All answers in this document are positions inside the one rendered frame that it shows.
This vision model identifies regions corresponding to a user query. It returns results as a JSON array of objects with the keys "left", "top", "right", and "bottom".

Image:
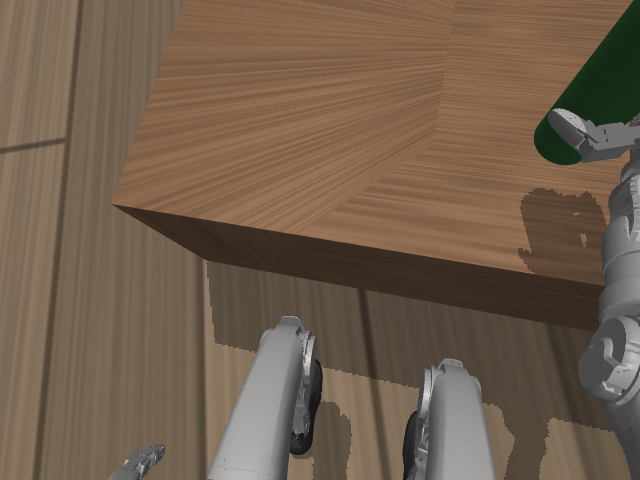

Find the bottle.
[{"left": 534, "top": 0, "right": 640, "bottom": 165}]

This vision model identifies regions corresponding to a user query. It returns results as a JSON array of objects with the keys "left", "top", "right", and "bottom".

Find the left robot foot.
[{"left": 290, "top": 359, "right": 323, "bottom": 455}]

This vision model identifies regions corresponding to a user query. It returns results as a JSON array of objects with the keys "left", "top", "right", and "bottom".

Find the left robot hand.
[{"left": 107, "top": 444, "right": 166, "bottom": 480}]

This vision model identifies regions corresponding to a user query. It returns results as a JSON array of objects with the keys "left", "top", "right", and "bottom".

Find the right robot foot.
[{"left": 402, "top": 410, "right": 418, "bottom": 480}]

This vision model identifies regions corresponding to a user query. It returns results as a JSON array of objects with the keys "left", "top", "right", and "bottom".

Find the right robot arm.
[{"left": 578, "top": 153, "right": 640, "bottom": 480}]

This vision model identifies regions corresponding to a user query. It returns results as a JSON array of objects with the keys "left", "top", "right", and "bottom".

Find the right robot hand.
[{"left": 548, "top": 108, "right": 640, "bottom": 163}]

